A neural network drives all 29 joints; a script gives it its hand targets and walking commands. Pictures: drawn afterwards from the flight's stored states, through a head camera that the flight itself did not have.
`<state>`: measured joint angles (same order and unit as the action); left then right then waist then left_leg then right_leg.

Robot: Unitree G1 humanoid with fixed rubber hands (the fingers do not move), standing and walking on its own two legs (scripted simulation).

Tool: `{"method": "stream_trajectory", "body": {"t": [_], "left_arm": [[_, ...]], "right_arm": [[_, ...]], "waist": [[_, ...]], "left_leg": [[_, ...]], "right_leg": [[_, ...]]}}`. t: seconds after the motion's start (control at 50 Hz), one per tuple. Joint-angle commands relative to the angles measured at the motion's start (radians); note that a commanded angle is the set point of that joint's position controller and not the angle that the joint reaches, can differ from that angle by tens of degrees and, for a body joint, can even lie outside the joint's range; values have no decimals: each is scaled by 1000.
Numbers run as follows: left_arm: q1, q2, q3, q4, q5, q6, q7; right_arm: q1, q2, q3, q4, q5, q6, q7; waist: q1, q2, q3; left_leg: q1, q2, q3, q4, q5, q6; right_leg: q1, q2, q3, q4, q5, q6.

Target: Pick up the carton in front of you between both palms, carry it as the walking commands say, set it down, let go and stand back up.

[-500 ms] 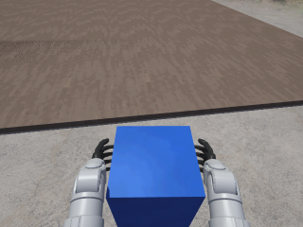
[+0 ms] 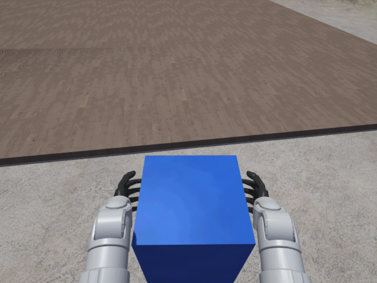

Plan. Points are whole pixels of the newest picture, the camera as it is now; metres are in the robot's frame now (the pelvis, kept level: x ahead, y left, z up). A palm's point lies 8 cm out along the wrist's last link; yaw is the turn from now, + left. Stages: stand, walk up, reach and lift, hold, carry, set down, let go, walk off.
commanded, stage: hold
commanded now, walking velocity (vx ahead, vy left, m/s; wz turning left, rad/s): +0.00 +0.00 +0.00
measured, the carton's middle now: (190, 221) +0.29 +0.00 -0.02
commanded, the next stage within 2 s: carry in 0.36 s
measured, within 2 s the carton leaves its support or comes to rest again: neither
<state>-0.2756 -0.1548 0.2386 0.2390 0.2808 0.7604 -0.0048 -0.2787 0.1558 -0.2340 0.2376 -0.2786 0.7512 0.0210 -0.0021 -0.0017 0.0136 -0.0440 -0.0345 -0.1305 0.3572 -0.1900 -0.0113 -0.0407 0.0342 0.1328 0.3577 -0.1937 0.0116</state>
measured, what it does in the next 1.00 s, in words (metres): walks ahead: right foot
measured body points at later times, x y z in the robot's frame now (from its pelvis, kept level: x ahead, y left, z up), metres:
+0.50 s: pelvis +0.01 +0.00 -0.01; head -0.03 +0.00 +0.44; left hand +0.31 +0.15 +0.05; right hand +0.31 -0.15 +0.05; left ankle +0.01 +0.13 -0.74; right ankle +0.01 -0.13 -0.74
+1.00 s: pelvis +0.21 -0.02 -0.02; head +0.22 -0.03 +0.43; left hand +0.50 +0.12 +0.06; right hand +0.49 -0.18 +0.06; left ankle +0.05 +0.10 -0.70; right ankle +0.23 -0.10 -0.75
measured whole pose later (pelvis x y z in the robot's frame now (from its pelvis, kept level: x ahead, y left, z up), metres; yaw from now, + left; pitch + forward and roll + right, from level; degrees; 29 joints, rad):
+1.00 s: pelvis +0.21 -0.02 -0.02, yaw +2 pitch +5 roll -1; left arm -0.17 -0.13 0.09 -0.34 0.10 1.19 0.10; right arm -0.13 0.13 -0.13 -0.41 -0.08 1.21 -0.10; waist -0.02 0.04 -0.09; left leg -0.22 0.09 0.06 0.83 -0.48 -0.03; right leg -0.37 0.00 -0.21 0.56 -0.26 -0.07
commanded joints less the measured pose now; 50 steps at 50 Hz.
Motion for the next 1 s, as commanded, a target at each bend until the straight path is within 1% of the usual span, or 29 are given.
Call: {"method": "stream_trajectory", "body": {"t": [0.0, 0.32, 0.34, 0.38, 0.4, 0.42, 0.48, 0.54, 0.58, 0.6, 0.62, 0.64, 0.66, 0.68, 0.7, 0.72, 0.74, 0.76, 0.78, 0.8, 0.82, 0.84, 0.86, 0.88, 0.9, 0.92, 0.94, 0.96, 0.98], "left_arm": [[-497, -898, -556, -47, -269, -31, -233], [-474, -892, -565, -70, -274, -28, -231], [-486, -894, -575, -70, -277, -24, -232], [-499, -898, -601, -106, -301, -21, -229], [-515, -903, -625, -132, -317, -17, -226], [-525, -903, -652, -155, -335, -9, -221], [-500, -880, -730, -254, -387, 38, -203], [-507, -847, -785, -335, -444, 122, -188], [-505, -823, -801, -364, -477, 188, -180], [-484, -812, -808, -377, -494, 219, -176], [-457, -799, -807, -389, -504, 245, -172], [-415, -795, -806, -399, -507, 268, -163], [-397, -798, -808, -433, -508, 291, -153], [-394, -801, -817, -477, -511, 313, -144], [-400, -808, -828, -527, -522, 334, -140], [-407, -821, -843, -567, -538, 353, -140], [-413, -832, -860, -610, -563, 376, -145], [-408, -836, -869, -626, -578, 390, -153], [-404, -851, -874, -631, -587, 398, -162], [-393, -856, -867, -644, -596, 404, -168], [-357, -863, -861, -655, -600, 409, -170], [-348, -862, -862, -667, -602, 413, -169], [-346, -865, -860, -670, -605, 418, -165], [-325, -858, -851, -671, -599, 421, -157], [-312, -850, -843, -675, -589, 424, -150], [-284, -835, -828, -667, -574, 429, -143], [-260, -815, -810, -659, -554, 434, -135], [-293, -806, -802, -654, -534, 438, -129], [-333, -809, -804, -677, -541, 450, -126]], "right_arm": [[-463, 907, 542, -22, 252, -21, 218], [-441, 901, 554, -48, 259, -19, 214], [-457, 897, 559, -48, 265, -16, 214], [-465, 907, 589, -84, 284, -12, 210], [-480, 912, 609, -112, 301, -7, 206], [-487, 910, 632, -140, 317, 0, 201], [-455, 889, 708, -229, 360, 48, 179], [-442, 849, 759, -316, 408, 133, 158], [-449, 821, 783, -356, 439, 198, 147], [-443, 812, 798, -375, 456, 230, 141], [-447, 811, 812, -403, 477, 260, 138], [-446, 818, 830, -435, 505, 289, 137], [-450, 829, 850, -461, 535, 312, 141], [-436, 844, 862, -479, 560, 331, 144], [-412, 860, 865, -492, 576, 346, 146], [-392, 866, 851, -505, 575, 359, 146], [-340, 858, 836, -505, 558, 369, 141], [-282, 858, 834, -512, 545, 380, 134], [-276, 864, 834, -548, 538, 390, 126], [-292, 883, 838, -595, 544, 401, 121], [-302, 893, 847, -641, 552, 409, 118], [-330, 891, 854, -676, 564, 415, 117], [-348, 874, 856, -701, 574, 423, 117], [-349, 861, 862, -716, 583, 433, 120], [-329, 846, 862, -721, 592, 442, 123], [-324, 820, 861, -731, 600, 451, 127], [-361, 788, 860, -750, 609, 464, 135], [-404, 786, 874, -752, 627, 479, 144], [-405, 792, 874, -720, 629, 485, 148]], "waist": [[0, 3, -221], [0, 2, -217], [5, 9, -223], [5, 8, -207], [3, 11, -187], [4, 18, -178], [2, 49, -289], [-6, 68, -280], [-2, 28, -243], [6, -38, -240], [17, -162, -245], [21, -245, -223], [22, -234, -204], [14, -185, -229], [4, -133, -285], [-8, -42, -326], [-24, 167, -371], [-33, 323, -365], [-38, 295, -299], [-43, 180, -276], [-42, 117, -281], [-37, 115, -284], [-30, 148, -305], [-10, 163, -341], [7, 139, -389], [21, 73, -456], [56, -134, -461], [37, -303, -399], [27, -183, -359]], "left_leg": [[45, -61, 64, -51, 163, -7], [42, -63, 62, -49, 170, -5], [-76, 114, 36, 32, 25, 13], [-168, 101, -16, -24, -412, 30], [-208, 102, -20, -27, -525, 36], [-220, 108, -15, -16, -508, 39], [-172, 135, -8, 9, -367, 53], [-193, 175, -47, -1, -452, 76], [-269, 160, 3, 69, -409, 65], [-351, 127, 73, 164, -338, 46], [-451, 81, 170, 309, -255, 19], [-544, 55, 238, 325, -256, 4], [-556, 52, 255, 251, -269, 6], [-464, 50, 260, 172, -234, 12], [-349, 52, 266, 121, -180, 17], [-150, 72, 211, 54, -119, 36], [118, 182, 26, 67, 111, 95], [316, 324, -152, 45, 466, 156], [382, 388, -253, 17, 629, 213], [414, 409, -242, 12, 618, 228], [412, 403, -192, 8, 557, 208], [367, 381, -124, 5, 505, 164], [291, 345, -36, 7, 478, 129], [165, 287, 96, 45, 461, 89], [8, 233, 217, 146, 442, 55], [-187, 200, 284, 281, 346, 25], [-373, 112, 330, 554, 76, -18], [-632, 14, 259, 719, -294, -24], [-710, 100, 159, 838, -323, 20]], "right_leg": [[38, 62, -65, -51, 171, 7], [41, 62, -63, -49, 182, 7], [-87, -115, -37, 38, 21, -10], [-178, -87, -6, -3, -399, -20], [-215, -84, -4, -1, -506, -22], [-234, -87, -9, 18, -480, -22], [-227, -80, -82, 110, -289, -29], [-294, -93, -91, 129, -351, -29], [-267, -134, -56, 81, -356, -44], [-189, -179, 6, 33, -348, -67], [-88, -245, 111, -27, -301, -107], [-13, -302, 196, -44, -160, -151], [5, -310, 200, -18, 0, -175], [-19, -292, 141, 35, 109, -166], [-43, -253, 27, 107, 149, -131], [-160, -191, -111, 252, 245, -80], [-408, -123, -239, 495, 288, -20], [-687, -64, -311, 620, -22, 16], [-855, -37, -272, 608, -373, 10], [-901, -65, -247, 543, -482, -3], [-872, -77, -241, 446, -474, -14], [-792, -75, -253, 331, -355, -19], [-656, -50, -289, 252, -212, -19], [-423, -17, -327, 137, -107, -25], [-126, 29, -386, 43, 33, -23], [170, -13, -347, 68, 23, -38], [252, -249, 64, -91, -247, -86], [329, -442, 438, -171, -67, -220], [309, -480, 400, -122, 45, -272]]}}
